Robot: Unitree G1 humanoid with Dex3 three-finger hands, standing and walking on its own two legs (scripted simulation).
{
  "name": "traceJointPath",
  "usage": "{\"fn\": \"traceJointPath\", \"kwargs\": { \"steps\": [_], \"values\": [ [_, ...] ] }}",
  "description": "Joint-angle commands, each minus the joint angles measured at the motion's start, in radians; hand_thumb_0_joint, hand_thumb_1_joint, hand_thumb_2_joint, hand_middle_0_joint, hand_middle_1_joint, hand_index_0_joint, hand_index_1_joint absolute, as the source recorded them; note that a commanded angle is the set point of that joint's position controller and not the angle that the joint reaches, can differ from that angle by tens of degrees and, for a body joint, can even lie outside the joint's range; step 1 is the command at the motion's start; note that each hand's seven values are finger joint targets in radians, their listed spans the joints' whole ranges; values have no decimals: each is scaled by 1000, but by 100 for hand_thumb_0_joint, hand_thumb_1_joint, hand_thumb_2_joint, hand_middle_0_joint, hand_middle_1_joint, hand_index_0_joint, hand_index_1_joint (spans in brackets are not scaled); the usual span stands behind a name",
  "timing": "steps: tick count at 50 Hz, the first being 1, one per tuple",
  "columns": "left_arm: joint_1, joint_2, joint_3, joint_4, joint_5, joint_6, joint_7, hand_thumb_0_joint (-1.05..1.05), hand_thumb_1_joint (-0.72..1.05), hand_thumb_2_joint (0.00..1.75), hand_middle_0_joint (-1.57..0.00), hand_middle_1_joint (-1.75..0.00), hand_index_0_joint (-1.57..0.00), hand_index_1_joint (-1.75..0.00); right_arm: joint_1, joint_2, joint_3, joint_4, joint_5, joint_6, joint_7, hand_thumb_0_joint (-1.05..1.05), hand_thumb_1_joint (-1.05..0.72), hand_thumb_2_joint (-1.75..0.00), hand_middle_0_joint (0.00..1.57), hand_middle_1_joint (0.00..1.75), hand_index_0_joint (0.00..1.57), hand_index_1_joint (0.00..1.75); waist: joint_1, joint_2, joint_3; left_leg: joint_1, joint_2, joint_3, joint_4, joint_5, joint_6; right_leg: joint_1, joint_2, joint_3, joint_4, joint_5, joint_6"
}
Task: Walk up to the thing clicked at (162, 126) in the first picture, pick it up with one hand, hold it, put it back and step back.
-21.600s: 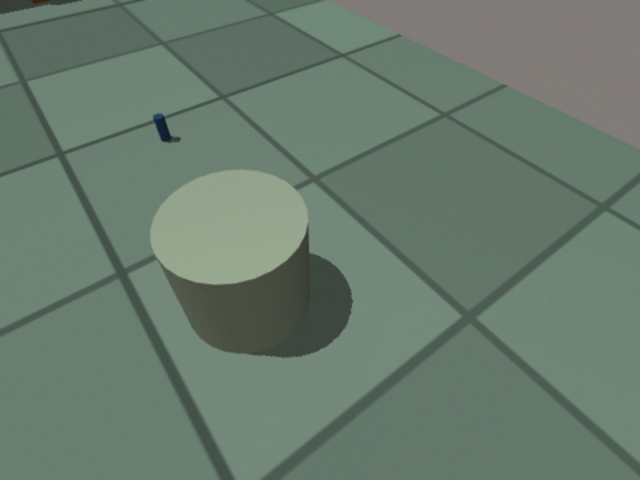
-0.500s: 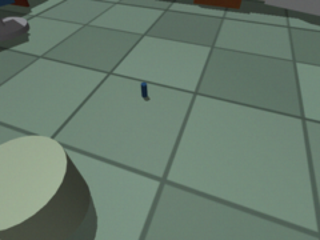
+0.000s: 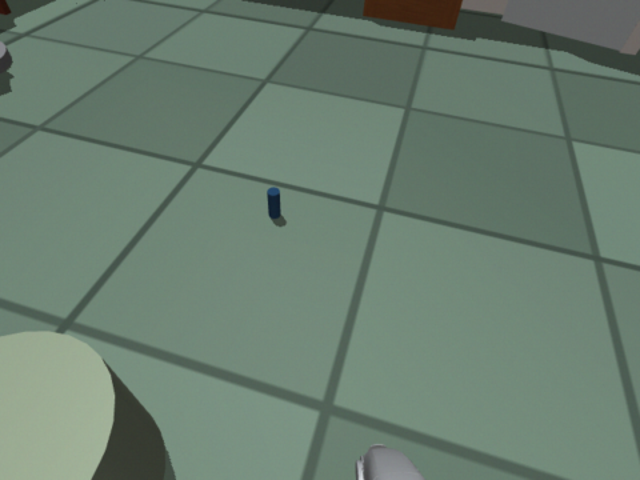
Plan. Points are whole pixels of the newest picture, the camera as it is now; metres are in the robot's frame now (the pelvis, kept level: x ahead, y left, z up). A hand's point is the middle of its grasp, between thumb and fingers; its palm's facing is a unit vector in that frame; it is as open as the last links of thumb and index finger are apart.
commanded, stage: walk up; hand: left
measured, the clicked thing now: (274, 203) +1.29 +0.14 -0.71
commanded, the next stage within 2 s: none
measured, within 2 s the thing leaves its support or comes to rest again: neither
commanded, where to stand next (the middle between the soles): +0.95 -0.06 m, yaw +1 degrees
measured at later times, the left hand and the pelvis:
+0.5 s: hand (180, 362) +0.31 +0.22 -0.13, palm faces -0.02 -0.93 -0.37, open 7.4 cm; pelvis +0.25 -0.05 +0.00, yaw -1 degrees
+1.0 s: hand (199, 255) +0.54 +0.23 -0.14, palm faces -0.08 -0.93 -0.37, open 7.4 cm; pelvis +0.47 -0.05 -0.01, yaw -2 degrees
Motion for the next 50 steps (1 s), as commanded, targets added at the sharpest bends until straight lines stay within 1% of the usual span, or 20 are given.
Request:
{"fn": "traceJointPath", "kwargs": {
  "steps": [1,7,9,10,11,12,13,15,18,22,27,30,31,32,33,34,37,39,44,50],
  "values": [
    [-137,167,41,-122,8,-33,-9,0,90,90,-20,-30,-20,-30,-30,-300,-80,-107,10,-36,-19,0,-90,-90,20,30,20,30,-21,163,109,-60,258,-176,-241,-162,164,-50,-56,-25,-174,83,-2],
    [-163,143,39,-135,3,-48,0,0,90,90,-20,-30,-20,-30,8,-300,-78,-127,5,-14,-31,0,-90,-90,20,30,20,30,-21,139,24,-1,246,-114,-36,243,138,144,5,-116,-312,60,-48],
    [11,181,62,-91,3,-59,18,0,90,90,-20,-30,-20,-30,10,-266,-61,-139,2,-5,-35,0,-90,-90,20,30,20,30,75,29,-95,-60,176,-44,283,396,98,424,48,-143,-368,35,-74],
    [145,238,89,-59,7,-65,32,0,90,90,-20,-30,-20,-30,54,-213,-42,-148,2,-5,-35,0,-90,-90,20,30,20,30,125,-111,-187,-220,119,-17,536,244,65,642,-19,-35,-385,-74,-94],
    [212,337,112,-66,3,-71,45,0,90,90,-20,-30,-20,-30,88,-164,-20,-176,21,-8,-33,0,-90,-90,20,30,20,30,135,-303,-231,-497,-35,9,761,-167,14,816,-291,458,-508,-138,-208],
    [204,347,111,-70,-14,-68,47,0,90,90,-20,-30,-20,-30,24,-256,-39,-161,17,-1,-42,0,-90,-90,20,30,20,30,155,-230,-185,-587,-4,-95,835,-272,10,794,-363,626,-568,-81,-284],
    [156,325,107,-92,-25,-64,54,0,90,90,-20,-30,-20,-30,-11,-282,-45,-152,12,-2,-46,0,-90,-90,20,30,20,30,140,-145,-136,-592,40,-151,876,-239,5,720,-361,570,-556,20,-308],
    [63,252,81,-126,-29,-68,67,0,90,90,-20,-30,-20,-30,-22,-243,-41,-129,32,-2,-40,0,-90,-90,20,30,20,30,85,-60,-54,-530,63,-208,865,-149,19,544,-266,271,-526,238,-256],
    [26,202,59,-140,-23,-81,68,0,90,90,-20,-30,-20,-30,12,-205,-36,-127,19,13,-19,0,-90,-90,20,30,20,30,36,-71,12,-432,72,-181,732,-50,10,347,-172,90,-558,265,-218],
    [12,222,64,-187,-7,-96,64,0,90,90,-20,-30,-20,-30,-65,-196,-43,-156,9,19,5,0,-90,-90,20,30,20,30,41,-59,36,-497,84,-138,494,5,-34,372,-184,26,-599,216,-248],
    [27,233,62,-200,-3,-87,54,0,90,90,-20,-30,-20,-30,-146,-184,-49,-179,2,-3,18,0,-90,-90,20,30,20,30,62,-68,11,-301,80,-70,228,157,-16,323,-175,-18,-527,182,-199],
    [6,226,51,-216,-1,-79,55,0,90,90,-20,-30,-20,-30,33,-234,-78,-121,-11,-8,6,0,-90,-90,20,30,20,30,-44,72,-95,0,32,-49,202,150,26,227,-152,-30,-293,200,-165],
    [40,180,33,-217,-6,-76,58,0,90,90,-20,-30,-20,-30,130,-284,-97,-97,-21,-13,-5,0,-90,-90,20,30,20,30,-95,199,-140,147,49,-89,162,50,63,129,-79,-92,-51,186,-140],
    [97,103,12,-216,-14,-72,60,0,90,90,-20,-30,-20,-30,194,-353,-119,-96,-35,-16,-17,0,-90,-90,20,30,20,30,-111,404,-172,241,230,-379,67,-134,123,-48,38,-129,209,-111,-93],
    [130,126,15,-211,-21,-63,64,0,90,90,-20,-30,-20,-30,155,-380,-116,-139,-17,-21,-25,0,-90,-90,20,30,20,30,-78,330,-150,213,401,-786,-113,-328,176,-157,126,-30,311,-308,-75],
    [120,224,37,-191,-19,-55,78,0,90,90,-20,-30,-20,-30,94,-396,-119,-155,13,-20,-23,0,-90,-90,20,30,20,30,-67,256,-125,151,443,-827,-139,-375,250,-143,59,39,387,-311,-85],
    [116,214,33,-150,-18,-58,67,0,90,90,-20,-30,-20,-30,-26,-288,-71,-184,24,-21,-34,0,-90,-90,20,30,20,30,-2,150,1,-69,302,-439,-130,-63,149,-63,-3,78,303,-138,-62],
    [148,194,36,-132,-20,-47,55,0,90,90,-20,-30,-20,-30,-22,-271,-62,-174,26,-31,-32,0,-90,-90,20,30,20,30,19,181,16,-148,258,-304,-132,69,125,11,-18,42,218,-101,-43],
    [69,171,37,-161,-2,-42,27,0,90,90,-20,-30,-20,-30,-20,-288,-67,-197,13,-34,-26,0,-90,-90,20,30,20,30,3,204,39,-131,255,-232,-175,-61,200,-20,-56,-25,-6,-38,1],
    [-14,147,46,-164,-1,-57,15,0,90,90,-20,-30,-20,-30,-33,-302,-67,-199,18,-25,-18,0,-90,-90,20,30,20,30,3,199,54,-191,242,-182,-111,-53,171,126,-32,-83,-249,85,-23]
  ]
}}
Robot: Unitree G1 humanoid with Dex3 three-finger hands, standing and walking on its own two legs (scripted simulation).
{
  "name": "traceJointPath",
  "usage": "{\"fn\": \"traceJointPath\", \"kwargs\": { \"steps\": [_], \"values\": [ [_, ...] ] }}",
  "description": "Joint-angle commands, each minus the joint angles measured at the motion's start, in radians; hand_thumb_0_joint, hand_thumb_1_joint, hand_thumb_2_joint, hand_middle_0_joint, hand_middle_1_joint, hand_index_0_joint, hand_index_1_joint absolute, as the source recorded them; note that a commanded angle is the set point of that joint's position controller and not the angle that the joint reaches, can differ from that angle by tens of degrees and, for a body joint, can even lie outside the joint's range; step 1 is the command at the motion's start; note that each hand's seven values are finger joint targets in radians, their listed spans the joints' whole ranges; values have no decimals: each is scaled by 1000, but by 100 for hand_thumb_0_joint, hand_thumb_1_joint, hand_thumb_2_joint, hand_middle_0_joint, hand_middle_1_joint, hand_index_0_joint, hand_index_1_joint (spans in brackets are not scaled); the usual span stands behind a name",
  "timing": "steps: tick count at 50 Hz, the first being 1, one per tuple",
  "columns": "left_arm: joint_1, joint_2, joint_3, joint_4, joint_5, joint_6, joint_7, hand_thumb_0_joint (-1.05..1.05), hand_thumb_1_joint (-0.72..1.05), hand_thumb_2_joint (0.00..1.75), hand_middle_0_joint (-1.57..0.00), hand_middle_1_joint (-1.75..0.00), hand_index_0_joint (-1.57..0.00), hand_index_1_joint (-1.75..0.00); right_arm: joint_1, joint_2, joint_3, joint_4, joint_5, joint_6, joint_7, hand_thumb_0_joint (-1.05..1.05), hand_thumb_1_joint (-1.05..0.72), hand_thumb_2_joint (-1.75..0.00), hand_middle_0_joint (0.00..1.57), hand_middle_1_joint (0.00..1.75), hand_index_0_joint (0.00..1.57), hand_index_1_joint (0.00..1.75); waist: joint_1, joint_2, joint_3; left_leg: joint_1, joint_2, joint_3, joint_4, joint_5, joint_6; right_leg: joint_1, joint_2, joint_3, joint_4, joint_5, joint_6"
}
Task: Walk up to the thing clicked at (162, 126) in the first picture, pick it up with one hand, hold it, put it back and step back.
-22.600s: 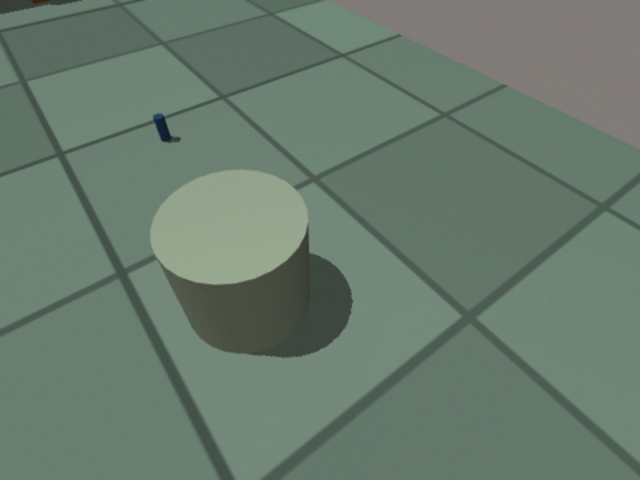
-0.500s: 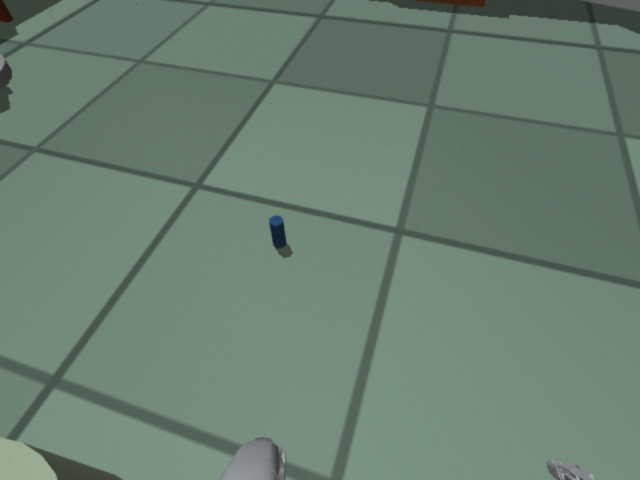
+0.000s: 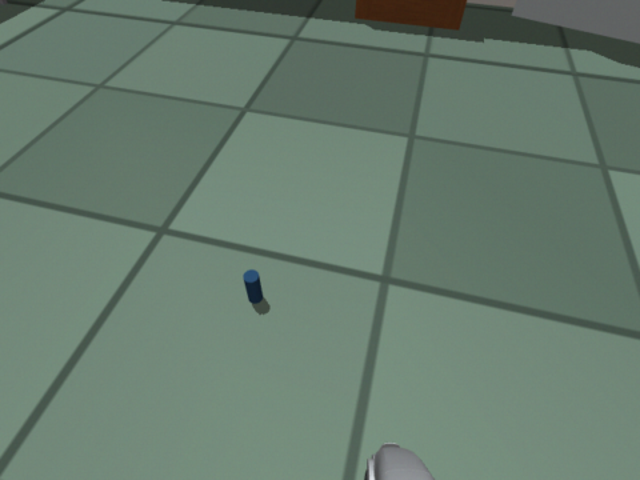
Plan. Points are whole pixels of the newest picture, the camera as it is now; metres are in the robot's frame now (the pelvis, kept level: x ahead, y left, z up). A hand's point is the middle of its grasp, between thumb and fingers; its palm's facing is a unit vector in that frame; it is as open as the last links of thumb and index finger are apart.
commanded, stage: walk up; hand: left
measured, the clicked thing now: (253, 287) +0.81 +0.22 -0.70
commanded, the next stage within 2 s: none
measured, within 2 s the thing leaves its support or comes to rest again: neither
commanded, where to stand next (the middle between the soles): +0.47 +0.01 m, yaw +2 degrees
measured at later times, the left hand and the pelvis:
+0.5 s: hand (158, 434) +0.20 +0.23 -0.13, palm faces +0.06 -0.91 -0.40, open 7.4 cm; pelvis +0.19 -0.05 +0.00, yaw +3 degrees
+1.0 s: hand (170, 323) +0.38 +0.26 -0.14, palm faces +0.01 -0.91 -0.42, open 7.4 cm; pelvis +0.35 -0.03 -0.01, yaw +3 degrees
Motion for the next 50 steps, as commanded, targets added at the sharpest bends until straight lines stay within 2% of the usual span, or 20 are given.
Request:
{"fn": "traceJointPath", "kwargs": {
  "steps": [1,4,6,7,8,11,13,20,27,29,30,31,32,33,34,35,38,44,48,50],
  "values": [
    [-34,151,54,-72,2,-48,3,0,90,90,-20,-30,-20,-30,-69,-280,-88,-99,9,-22,-19,0,-90,-90,20,30,20,30,21,157,2,-137,230,-164,-125,25,179,157,31,-51,-129,66,-12],
    [143,210,84,-11,8,-70,28,0,90,90,-20,-30,-20,-30,-26,-198,-56,-100,4,-10,-23,0,-90,-90,20,30,20,30,105,-56,-131,-226,128,-66,267,107,114,496,61,-44,-220,-16,-36],
    [195,338,112,-33,5,-81,47,0,90,90,-20,-30,-20,-30,41,-150,-32,-102,11,-1,-24,0,-90,-90,20,30,20,30,114,-271,-113,-552,-64,-58,672,-226,25,594,-303,601,-494,-347,-160],
    [144,345,107,-46,-4,-75,47,0,90,90,-20,-30,-20,-30,1,-240,-53,-82,-1,9,-37,0,-90,-90,20,30,20,30,113,-190,-78,-551,-3,-124,737,-244,28,521,-348,669,-487,-342,-243],
    [110,310,98,-63,-13,-71,48,0,90,90,-20,-30,-20,-30,-24,-257,-61,-68,0,9,-38,0,-90,-90,20,30,20,30,97,-139,-28,-554,32,-170,752,-195,28,443,-317,593,-480,-263,-246],
    [22,227,69,-77,-23,-77,60,0,90,90,-20,-30,-20,-30,43,-202,-50,-10,21,21,-26,0,-90,-90,20,30,20,30,24,-119,-1,-439,42,-204,641,-44,28,347,-138,201,-442,48,-105],
    [29,217,64,-85,-16,-84,60,0,90,90,-20,-30,-20,-30,46,-193,-52,-6,12,32,-16,0,-90,-90,20,30,20,30,30,-133,-6,-393,19,-178,623,22,17,297,-105,122,-451,129,-119],
    [59,230,79,-121,3,-87,63,0,90,90,-20,-30,-20,-30,-111,-180,-65,-63,-11,39,5,0,-90,-90,20,30,20,30,66,-69,55,-494,53,-194,364,102,-22,361,-173,89,-512,-47,-180],
    [80,237,75,-128,-2,-74,65,0,90,90,-20,-30,-20,-30,-172,-166,-61,-97,-15,17,15,0,-90,-90,20,30,20,30,74,-56,-4,-311,43,-66,147,109,28,416,-170,21,-329,287,-175],
    [58,236,62,-138,-6,-68,67,0,90,90,-20,-30,-20,-30,-75,-185,-73,-67,-18,12,9,0,-90,-90,20,30,20,30,7,5,-40,-90,8,-40,89,140,49,298,-137,-19,-191,289,-150],
    [73,196,45,-144,-7,-65,68,0,90,90,-20,-30,-20,-30,52,-224,-88,-33,-28,4,-1,0,-90,-90,20,30,20,30,-51,111,-118,77,-4,-74,62,83,85,246,-68,-63,42,315,-121],
    [131,126,22,-151,-18,-59,68,0,90,90,-20,-30,-20,-30,139,-300,-114,-29,-42,-1,-14,0,-90,-90,20,30,20,30,-79,308,-191,236,166,-333,-12,-23,150,61,18,-106,312,121,-69],
    [163,100,21,-147,-21,-52,67,0,90,90,-20,-30,-20,-30,124,-343,-120,-62,-28,-4,-26,0,-90,-90,20,30,20,30,-57,338,-185,311,363,-729,-103,-63,225,-150,166,-58,426,-338,-35],
    [130,202,41,-124,-12,-39,82,0,90,90,-20,-30,-20,-30,96,-348,-125,-63,9,0,-25,0,-90,-90,20,30,20,30,-60,241,-164,241,412,-772,-133,-74,295,-152,94,25,511,-372,-53],
    [90,219,37,-125,-11,-43,81,0,90,90,-20,-30,-20,-30,69,-318,-119,-69,16,5,-30,0,-90,-90,20,30,20,30,-54,179,-105,167,396,-697,-136,43,301,-162,78,51,549,-334,-50],
    [87,205,33,-116,-15,-42,76,0,90,90,-20,-30,-20,-30,27,-278,-98,-84,19,4,-35,0,-90,-90,20,30,20,30,-28,113,-56,62,333,-510,-131,183,243,-106,61,101,499,-265,-48],
    [155,170,37,-76,-23,-31,57,0,90,90,-20,-30,-20,-30,-45,-235,-75,-96,16,-9,-37,0,-90,-90,20,30,20,30,29,164,6,-99,232,-266,-137,254,187,1,32,51,380,-157,-32],
    [72,157,39,-93,-9,-48,46,0,90,90,-20,-30,-20,-30,-69,-258,-80,-133,-9,1,-23,0,-90,-90,20,30,20,30,-2,226,46,-180,215,-204,-170,24,241,47,11,-25,48,-80,12],
    [128,135,39,-44,-4,-58,75,0,90,90,-20,-30,-20,-30,-126,-226,-62,-142,-6,31,-27,0,-90,-90,20,30,20,30,53,188,2,-283,198,-163,6,176,201,250,68,-59,-68,77,10],
    [197,161,49,-16,0,-71,93,0,90,90,-20,-30,-20,-30,-130,-168,-42,-141,5,45,-32,0,-90,-90,20,30,20,30,92,58,-75,-268,125,-109,225,153,127,393,78,-32,-213,180,-1]
  ]
}}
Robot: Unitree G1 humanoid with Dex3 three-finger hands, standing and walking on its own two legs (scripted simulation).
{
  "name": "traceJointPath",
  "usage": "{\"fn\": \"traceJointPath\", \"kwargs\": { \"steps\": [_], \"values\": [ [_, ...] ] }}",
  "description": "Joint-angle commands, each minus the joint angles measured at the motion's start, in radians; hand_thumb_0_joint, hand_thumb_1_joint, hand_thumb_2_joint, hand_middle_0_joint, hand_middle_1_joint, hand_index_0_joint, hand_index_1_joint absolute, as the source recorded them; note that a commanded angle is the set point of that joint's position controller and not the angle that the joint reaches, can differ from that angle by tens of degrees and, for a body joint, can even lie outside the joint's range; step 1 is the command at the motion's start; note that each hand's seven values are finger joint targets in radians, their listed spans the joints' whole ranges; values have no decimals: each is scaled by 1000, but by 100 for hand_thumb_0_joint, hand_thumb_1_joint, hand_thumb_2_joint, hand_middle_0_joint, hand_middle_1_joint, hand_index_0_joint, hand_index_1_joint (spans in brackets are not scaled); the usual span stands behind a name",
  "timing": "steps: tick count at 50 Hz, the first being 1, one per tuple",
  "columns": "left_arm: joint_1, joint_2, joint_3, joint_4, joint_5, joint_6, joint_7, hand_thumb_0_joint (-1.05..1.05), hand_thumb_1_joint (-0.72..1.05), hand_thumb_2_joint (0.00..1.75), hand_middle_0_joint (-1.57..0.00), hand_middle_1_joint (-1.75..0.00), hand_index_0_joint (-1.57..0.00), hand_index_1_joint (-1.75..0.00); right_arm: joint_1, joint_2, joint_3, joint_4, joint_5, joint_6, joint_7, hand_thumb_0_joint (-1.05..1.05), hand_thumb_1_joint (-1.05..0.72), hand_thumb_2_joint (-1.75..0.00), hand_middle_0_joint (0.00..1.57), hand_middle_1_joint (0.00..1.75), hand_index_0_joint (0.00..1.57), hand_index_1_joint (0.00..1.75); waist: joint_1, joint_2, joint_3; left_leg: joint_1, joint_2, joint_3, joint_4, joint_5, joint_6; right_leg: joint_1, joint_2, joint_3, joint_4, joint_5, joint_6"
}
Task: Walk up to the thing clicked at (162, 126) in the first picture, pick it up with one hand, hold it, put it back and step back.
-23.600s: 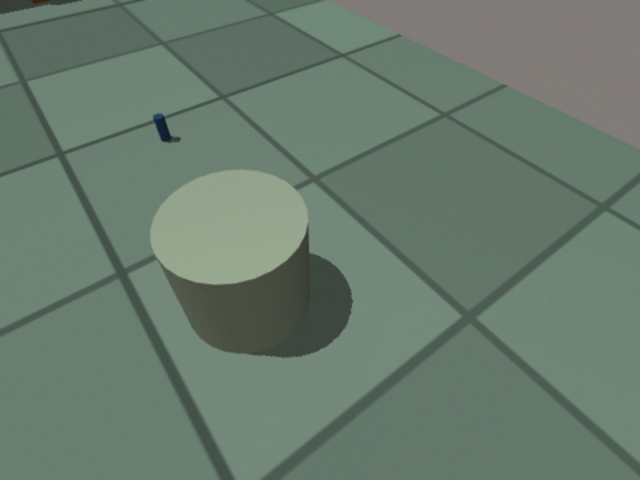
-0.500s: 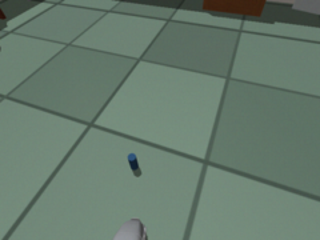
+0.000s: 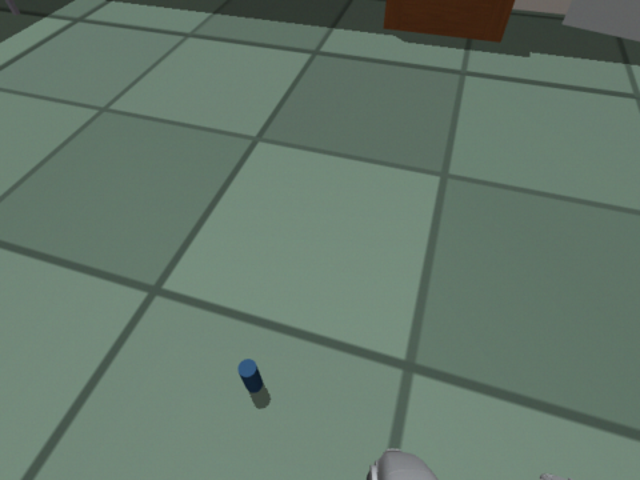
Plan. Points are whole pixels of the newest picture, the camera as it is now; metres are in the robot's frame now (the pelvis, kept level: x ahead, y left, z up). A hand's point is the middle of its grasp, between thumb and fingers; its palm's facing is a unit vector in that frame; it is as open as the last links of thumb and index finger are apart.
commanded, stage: walk up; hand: left
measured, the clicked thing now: (251, 376) +0.48 +0.22 -0.69
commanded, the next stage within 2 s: stand in 1.82 s
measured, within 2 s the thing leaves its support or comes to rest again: neither
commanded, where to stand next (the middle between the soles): +0.13 +0.03 m, yaw -1 degrees
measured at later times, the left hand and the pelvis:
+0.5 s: hand out of the picture +0.12 +0.30 -0.16, palm faces +0.01 -0.92 -0.38, open 7.4 cm; pelvis +0.06 +0.03 -0.01, yaw +1 degrees
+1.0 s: hand (115, 477) +0.15 +0.29 -0.14, palm faces +0.00 -0.92 -0.38, open 7.4 cm; pelvis +0.08 +0.02 +0.01, yaw +0 degrees
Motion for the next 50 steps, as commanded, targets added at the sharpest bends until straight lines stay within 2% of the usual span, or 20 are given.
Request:
{"fn": "traceJointPath", "kwargs": {
  "steps": [1,2,3,4,7,9,16,19,20,21,22,23,24,26,28,30,31,33,40,50],
  "values": [
    [180,238,76,3,16,-47,44,0,90,90,-20,-30,-20,-30,-28,-110,-34,-84,22,-2,-25,0,-90,-90,20,30,20,30,94,-166,-149,-207,43,-19,267,56,82,371,-53,108,-252,154,-27],
    [145,301,83,-30,24,-52,51,0,90,90,-20,-30,-20,-30,35,-69,-17,-80,21,9,-26,0,-90,-90,20,30,20,30,54,-273,-148,-309,-47,-44,385,-198,24,372,-278,473,-328,168,-105],
    [118,328,88,-53,7,-47,43,0,90,90,-20,-30,-20,-30,83,-155,-44,-58,11,23,-30,0,-90,-90,20,30,20,30,36,-166,-115,-325,-28,-119,469,-233,25,334,-330,539,-334,-3,-186],
    [82,354,94,-59,5,-38,47,0,90,90,-20,-30,-20,-30,49,-206,-63,-51,2,26,-36,0,-90,-90,20,30,20,30,51,-209,-100,-384,3,-102,522,-264,29,323,-367,620,-359,-157,-273],
    [35,274,72,-71,6,-35,48,0,90,90,-20,-30,-20,-30,22,-219,-73,-5,12,31,-31,0,-90,-90,20,30,20,30,38,-150,-69,-385,37,-164,505,-141,20,269,-236,380,-354,-170,-196],
    [22,267,67,-73,13,-34,49,0,90,90,-20,-30,-20,-30,35,-203,-70,8,1,37,-25,0,-90,-90,20,30,20,30,32,-169,-72,-344,31,-138,476,-82,8,226,-197,287,-333,-99,-192],
    [-70,256,53,-88,23,-6,39,0,90,90,-20,-30,-20,-30,-16,-156,-60,60,-1,28,-22,0,-90,-90,20,30,20,30,29,-197,-73,-104,6,-44,119,-4,-9,45,-154,135,-242,-103,-179],
    [-104,191,23,-79,5,18,34,0,90,90,-20,-30,-20,-30,32,-168,-64,104,-5,9,-39,0,-90,-90,20,30,20,30,-16,-97,-99,60,-6,-53,-56,104,10,-65,-123,110,-100,-132,-117],
    [-91,142,7,-75,-2,25,33,0,90,90,-20,-30,-20,-30,16,-209,-68,100,-15,2,-46,0,-90,-90,20,30,20,30,-10,47,-98,46,104,-224,-179,25,34,-92,-65,61,4,-171,-77],
    [-60,99,-6,-66,-16,33,33,0,90,90,-20,-30,-20,-30,-68,-253,-64,68,-16,-10,-49,0,-90,-90,20,30,20,30,37,181,-82,-30,269,-497,-305,-56,91,-87,44,3,92,-261,-20],
    [-50,184,19,-23,-13,42,44,0,90,90,-20,-30,-20,-30,-128,-308,-69,59,-3,-6,-45,0,-90,-90,20,30,20,30,25,194,-59,-185,331,-543,-321,-177,185,17,32,44,169,-392,-19],
    [-52,212,25,6,-8,43,43,0,90,90,-20,-30,-20,-30,-175,-290,-67,64,-3,-1,-45,0,-90,-90,20,30,20,30,46,162,-13,-289,307,-496,-312,-227,200,96,8,46,186,-359,-22],
    [-36,207,27,31,-6,41,38,0,90,90,-20,-30,-20,-30,-196,-257,-54,66,-2,2,-45,0,-90,-90,20,30,20,30,58,154,-5,-298,246,-385,-289,-218,165,132,11,42,130,-327,-27],
    [-9,177,22,70,-10,32,33,0,90,90,-20,-30,-20,-30,-207,-217,-35,79,-2,-2,-45,0,-90,-90,20,30,20,30,68,189,-26,-219,168,-266,-210,-28,98,152,30,10,-21,-163,-25],
    [-27,174,19,91,-3,26,38,0,90,90,-20,-30,-20,-30,-200,-212,-31,96,5,-2,-41,0,-90,-90,20,30,20,30,59,188,-72,-184,151,-244,-150,53,73,225,37,10,-136,-75,-26],
    [-80,194,16,89,10,19,43,0,90,90,-20,-30,-20,-30,-179,-178,-19,105,11,0,-42,0,-90,-90,20,30,20,30,36,136,-113,-166,144,-226,-139,78,48,262,-16,97,-179,-27,-44],
    [-131,200,10,88,5,20,37,0,90,90,-20,-30,-20,-30,-175,-176,-18,121,15,0,-44,0,-90,-90,20,30,20,30,13,107,-89,-146,108,-208,-178,-18,36,201,-18,118,-171,-53,-51],
    [-169,183,0,93,0,25,29,0,90,90,-20,-30,-20,-30,-210,-199,-22,136,10,-3,-48,0,-90,-90,20,30,20,30,13,101,-80,-96,123,-231,-223,-91,36,167,-2,84,-170,-83,-36],
    [-192,179,-10,158,-6,9,32,0,90,90,-20,-30,-20,-30,-244,-175,-10,185,22,-11,-52,0,-90,-90,20,30,20,30,11,11,-145,32,104,-140,-138,320,31,229,-49,104,-233,201,-33],
    [-265,158,-15,190,0,21,32,0,90,90,-20,-30,-20,-30,-290,-160,-11,250,13,4,-47,0,-90,-90,20,30,20,30,9,-36,-123,90,105,-123,-226,261,17,228,-56,108,-327,114,-23]
  ]
}}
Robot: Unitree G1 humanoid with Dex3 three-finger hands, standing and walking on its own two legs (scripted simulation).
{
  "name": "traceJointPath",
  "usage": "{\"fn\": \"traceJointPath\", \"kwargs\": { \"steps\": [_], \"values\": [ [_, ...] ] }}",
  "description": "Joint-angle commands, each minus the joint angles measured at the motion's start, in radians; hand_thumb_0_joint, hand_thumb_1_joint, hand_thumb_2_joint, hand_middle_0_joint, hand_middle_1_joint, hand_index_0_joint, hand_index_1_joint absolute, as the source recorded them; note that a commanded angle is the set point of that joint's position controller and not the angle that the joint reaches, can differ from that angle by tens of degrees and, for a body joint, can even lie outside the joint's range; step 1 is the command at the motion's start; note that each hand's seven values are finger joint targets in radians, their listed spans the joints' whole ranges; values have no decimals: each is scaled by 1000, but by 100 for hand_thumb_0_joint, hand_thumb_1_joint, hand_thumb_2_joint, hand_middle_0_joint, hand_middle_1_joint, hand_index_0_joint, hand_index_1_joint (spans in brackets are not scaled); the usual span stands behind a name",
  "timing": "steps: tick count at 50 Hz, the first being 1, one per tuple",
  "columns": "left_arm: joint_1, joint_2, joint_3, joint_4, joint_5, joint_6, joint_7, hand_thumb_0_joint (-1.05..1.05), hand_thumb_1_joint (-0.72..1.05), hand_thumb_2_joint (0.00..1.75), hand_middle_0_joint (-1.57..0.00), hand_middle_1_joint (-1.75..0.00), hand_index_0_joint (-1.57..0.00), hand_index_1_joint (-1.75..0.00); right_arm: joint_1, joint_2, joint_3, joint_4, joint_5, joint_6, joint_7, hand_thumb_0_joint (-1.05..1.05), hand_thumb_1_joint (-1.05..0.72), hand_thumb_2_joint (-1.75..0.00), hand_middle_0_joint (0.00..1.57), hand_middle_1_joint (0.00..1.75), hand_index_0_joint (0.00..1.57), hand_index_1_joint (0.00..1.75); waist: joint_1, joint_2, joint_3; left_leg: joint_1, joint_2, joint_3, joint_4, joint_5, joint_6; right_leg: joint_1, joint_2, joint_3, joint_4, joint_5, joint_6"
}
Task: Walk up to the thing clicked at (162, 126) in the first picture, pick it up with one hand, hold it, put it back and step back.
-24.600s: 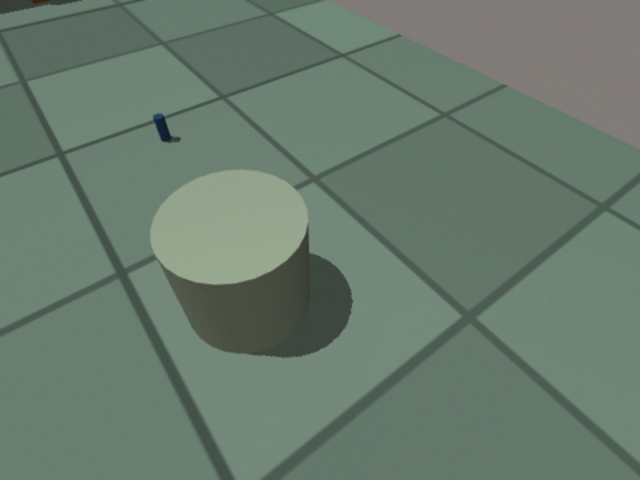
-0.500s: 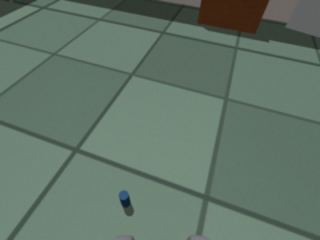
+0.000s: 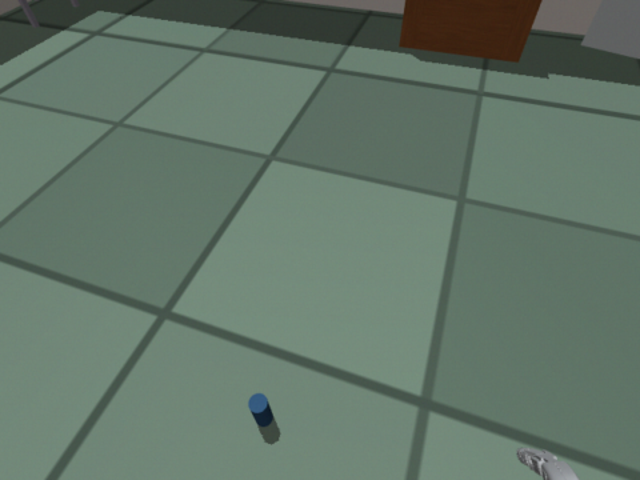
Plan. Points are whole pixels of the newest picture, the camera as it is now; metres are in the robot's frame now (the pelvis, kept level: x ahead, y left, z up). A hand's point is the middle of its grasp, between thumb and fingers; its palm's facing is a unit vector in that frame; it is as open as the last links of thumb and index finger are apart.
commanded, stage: walk up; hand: left
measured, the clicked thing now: (261, 410) +0.40 +0.20 -0.71
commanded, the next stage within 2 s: stand in 0.82 s
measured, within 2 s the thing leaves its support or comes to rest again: neither
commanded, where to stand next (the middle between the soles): +0.05 +0.00 m, yaw +0 degrees
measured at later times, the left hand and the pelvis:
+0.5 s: hand out of the picture +0.10 +0.25 -0.15, palm faces -0.04 -0.94 -0.33, open 7.4 cm; pelvis +0.00 +0.00 +0.01, yaw -1 degrees
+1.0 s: hand out of the picture +0.09 +0.26 -0.15, palm faces -0.03 -0.94 -0.35, open 7.4 cm; pelvis +0.01 +0.01 +0.01, yaw -1 degrees
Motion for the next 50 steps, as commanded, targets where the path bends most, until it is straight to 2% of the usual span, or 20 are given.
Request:
{"fn": "traceJointPath", "kwargs": {
  "steps": [1,5,8,12,21,25,29,36,40,41,42,44,47,50],
  "values": [
    [-68,207,39,-46,5,-19,7,0,90,90,-20,-30,-20,-30,-30,-204,-46,-27,-6,-20,-13,0,-90,-90,20,30,20,30,-23,-55,-90,89,92,-79,-104,132,45,-17,-99,86,-118,176,-42],
    [-65,209,42,-35,10,-17,5,0,90,90,-20,-30,-20,-30,-46,-202,-42,-19,-8,-20,-11,0,-90,-90,20,30,20,30,-15,-51,-73,81,84,-71,-128,87,40,-8,-97,92,-149,150,-36],
    [-86,211,46,-36,14,-15,4,0,90,90,-20,-30,-20,-30,-32,-202,-42,-6,-12,-22,-11,0,-90,-90,20,30,20,30,-23,-50,-77,71,82,-67,-139,68,36,10,-99,95,-163,135,-41],
    [-83,207,49,-35,14,-13,3,0,90,90,-20,-30,-20,-30,-22,-201,-44,2,-13,-25,-13,0,-90,-90,20,30,20,30,-22,-36,-97,90,86,-62,-143,102,33,20,-94,90,-158,150,-41],
    [-96,196,50,-39,12,-6,2,0,90,90,-20,-30,-20,-30,2,-203,-41,10,-16,-29,-16,0,-90,-90,20,30,20,30,-23,-15,-80,58,88,-66,-174,61,31,39,-89,91,-148,160,-39],
    [-83,195,50,-35,12,-5,2,0,90,90,-20,-30,-20,-30,6,-202,-42,3,-14,-30,-17,0,-90,-90,20,30,20,30,-24,-20,-93,82,95,-65,-165,98,36,35,-86,89,-144,172,-37],
    [-93,192,47,-37,14,-4,1,0,90,90,-20,-30,-20,-30,15,-208,-46,5,-15,-28,-18,0,-90,-90,20,30,20,30,-31,-25,-83,77,91,-66,-170,79,35,30,-84,89,-145,171,-37],
    [-77,188,45,-32,13,-4,3,0,90,90,-20,-30,-20,-30,15,-205,-52,0,-14,-27,-18,0,-90,-90,20,30,20,30,-30,-41,-90,117,94,-59,-159,126,39,15,-83,85,-144,188,-34],
    [-80,186,43,-37,15,-6,4,0,90,90,-20,-30,-20,-30,15,-200,-53,0,-14,-24,-17,0,-90,-90,20,30,20,30,-32,-44,-84,120,91,-53,-157,118,39,10,-88,90,-154,192,-33],
    [-86,209,48,-40,12,-8,8,0,90,90,-20,-30,-20,-30,4,-194,-47,-1,-16,-23,-18,0,-90,-90,20,30,20,30,-34,-56,-62,99,104,-71,-173,159,29,5,-98,86,-160,189,-30],
    [-78,203,49,-40,10,-7,8,0,90,90,-20,-30,-20,-30,1,-203,-50,-3,-16,-21,-19,0,-90,-90,20,30,20,30,-29,-41,-69,99,102,-64,-169,143,31,10,-101,91,-169,177,-31],
    [-71,200,47,-39,12,-6,8,0,90,90,-20,-30,-20,-30,-9,-200,-48,-4,-16,-22,-18,0,-90,-90,20,30,20,30,-29,-29,-73,113,107,-69,-170,175,29,11,-99,85,-165,189,-30],
    [-66,198,48,-41,13,-9,9,0,90,90,-20,-30,-20,-30,-8,-200,-48,-2,-14,-23,-18,0,-90,-90,20,30,20,30,-29,-31,-102,136,108,-63,-154,209,33,36,-110,89,-168,239,-30],
    [-66,206,48,-39,13,-8,8,0,90,90,-20,-30,-20,-30,-10,-194,-44,2,-13,-21,-17,0,-90,-90,20,30,20,30,-32,-30,-89,122,101,-67,-175,144,25,29,-105,89,-179,183,-29]
  ]
}}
